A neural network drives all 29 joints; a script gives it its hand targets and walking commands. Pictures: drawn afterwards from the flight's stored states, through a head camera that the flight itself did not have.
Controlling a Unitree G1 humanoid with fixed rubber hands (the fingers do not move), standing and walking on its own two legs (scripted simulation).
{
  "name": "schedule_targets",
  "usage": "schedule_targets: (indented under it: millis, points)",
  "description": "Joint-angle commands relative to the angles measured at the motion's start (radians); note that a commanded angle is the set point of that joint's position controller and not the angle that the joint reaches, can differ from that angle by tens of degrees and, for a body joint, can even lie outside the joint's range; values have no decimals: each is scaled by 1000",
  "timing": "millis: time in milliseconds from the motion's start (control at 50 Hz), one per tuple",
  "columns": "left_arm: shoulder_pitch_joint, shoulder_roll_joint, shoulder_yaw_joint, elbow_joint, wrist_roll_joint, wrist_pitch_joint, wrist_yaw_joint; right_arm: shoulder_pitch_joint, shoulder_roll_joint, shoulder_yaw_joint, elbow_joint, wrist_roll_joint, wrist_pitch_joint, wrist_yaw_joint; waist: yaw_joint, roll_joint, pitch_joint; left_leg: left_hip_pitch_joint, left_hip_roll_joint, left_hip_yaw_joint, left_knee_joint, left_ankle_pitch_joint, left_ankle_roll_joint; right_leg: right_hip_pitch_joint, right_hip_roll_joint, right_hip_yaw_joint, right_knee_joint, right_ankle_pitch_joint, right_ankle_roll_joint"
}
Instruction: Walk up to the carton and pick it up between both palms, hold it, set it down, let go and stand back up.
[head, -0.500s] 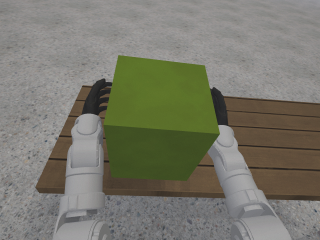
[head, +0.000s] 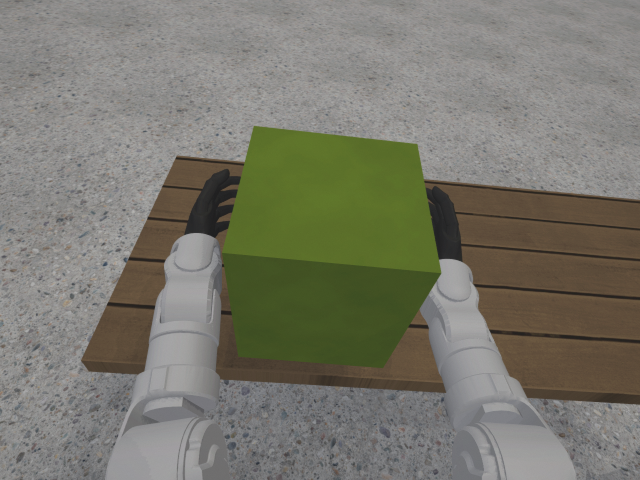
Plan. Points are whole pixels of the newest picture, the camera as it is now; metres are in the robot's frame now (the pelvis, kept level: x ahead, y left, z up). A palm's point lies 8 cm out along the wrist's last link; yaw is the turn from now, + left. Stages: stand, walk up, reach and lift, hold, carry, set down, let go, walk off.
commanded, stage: set down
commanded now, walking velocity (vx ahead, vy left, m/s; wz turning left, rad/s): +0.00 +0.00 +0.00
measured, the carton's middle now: (323, 255) +0.40 +0.01 +0.07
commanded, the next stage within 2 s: none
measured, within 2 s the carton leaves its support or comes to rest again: rests again in 1.68 s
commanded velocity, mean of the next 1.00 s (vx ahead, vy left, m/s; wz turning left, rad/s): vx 0.00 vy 0.00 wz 0.00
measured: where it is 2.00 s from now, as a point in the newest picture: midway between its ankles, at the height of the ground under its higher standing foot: outside the picture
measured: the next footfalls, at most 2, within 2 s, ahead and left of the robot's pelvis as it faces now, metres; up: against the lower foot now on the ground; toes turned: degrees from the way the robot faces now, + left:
none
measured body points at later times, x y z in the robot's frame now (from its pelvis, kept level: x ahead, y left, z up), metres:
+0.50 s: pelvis +0.01 +0.01 +0.00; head +0.03 +0.04 +0.45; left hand +0.41 +0.17 +0.08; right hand +0.41 -0.13 +0.09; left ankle +0.01 +0.12 -0.75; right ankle -0.02 -0.12 -0.75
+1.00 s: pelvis +0.01 +0.01 +0.00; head +0.05 +0.03 +0.45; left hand +0.42 +0.17 +0.05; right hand +0.41 -0.13 +0.07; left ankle +0.01 +0.12 -0.75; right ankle -0.02 -0.12 -0.75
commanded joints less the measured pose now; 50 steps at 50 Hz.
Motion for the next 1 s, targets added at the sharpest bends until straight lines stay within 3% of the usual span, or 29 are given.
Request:
schedule_targets:
  millis: [0, 220, 440, 640, 760, 980]
  points:
    - [-534, -479, -346, -46, -66, -81, -117, -649, 480, 337, -161, -48, -81, 128, 3, 72, -505, 136, -43, 91, 10, 329, -23, 128, 22, -75, 27, 374, 41]
    - [-548, -491, -335, 6, -66, -132, -115, -617, 517, 290, -119, -96, -93, 132, -5, 83, -545, 123, -41, 88, 24, 389, -35, 131, 27, -79, 41, 443, 42]
    - [-571, -496, -291, 98, -52, -184, -101, -615, 522, 213, -56, -147, -105, 154, 13, 99, -562, 149, -31, 95, 33, 429, -45, 45, 38, -88, 22, 352, 30]
    - [-622, -480, -222, 186, -36, -230, -98, -621, 550, 125, -5, -217, -101, 174, 25, 92, -574, 110, -31, 113, 16, 376, -34, 31, 29, -78, 18, 297, 30]
    - [-613, -484, -212, 204, -32, -268, -90, -602, 575, 115, 10, -244, -119, 181, 28, 97, -620, 120, -28, 114, 34, 445, -37, 31, 35, -78, 31, 348, 28]
    - [-600, -471, -198, 244, -29, -328, -90, -565, 602, 112, 51, -277, -155, 176, 30, 87, -617, 59, -26, 117, 31, 450, -29, 62, 29, -67, 54, 411, 31]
